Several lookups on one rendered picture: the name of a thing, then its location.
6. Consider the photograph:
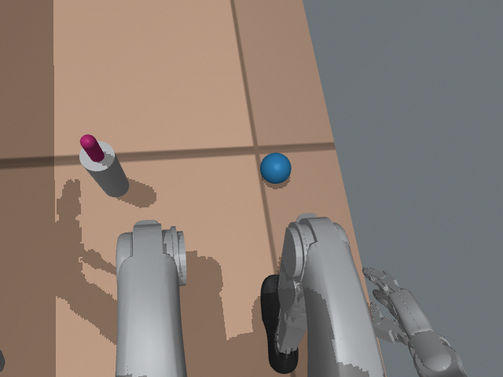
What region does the right robot foot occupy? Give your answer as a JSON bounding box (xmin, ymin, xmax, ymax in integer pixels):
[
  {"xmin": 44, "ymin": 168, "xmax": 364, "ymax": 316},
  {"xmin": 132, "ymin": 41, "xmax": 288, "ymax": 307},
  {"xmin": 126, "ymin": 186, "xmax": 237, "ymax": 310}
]
[{"xmin": 260, "ymin": 275, "xmax": 299, "ymax": 374}]

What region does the right robot arm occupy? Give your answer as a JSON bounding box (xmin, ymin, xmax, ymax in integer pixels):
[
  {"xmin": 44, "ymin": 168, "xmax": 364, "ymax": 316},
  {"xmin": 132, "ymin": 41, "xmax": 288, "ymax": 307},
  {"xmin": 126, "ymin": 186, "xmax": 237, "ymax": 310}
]
[{"xmin": 408, "ymin": 331, "xmax": 468, "ymax": 377}]

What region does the right robot hand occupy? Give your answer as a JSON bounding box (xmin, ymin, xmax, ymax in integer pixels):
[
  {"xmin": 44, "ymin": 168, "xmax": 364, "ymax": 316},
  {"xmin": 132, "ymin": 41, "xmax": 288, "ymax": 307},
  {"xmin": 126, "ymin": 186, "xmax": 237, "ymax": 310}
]
[{"xmin": 362, "ymin": 267, "xmax": 435, "ymax": 346}]

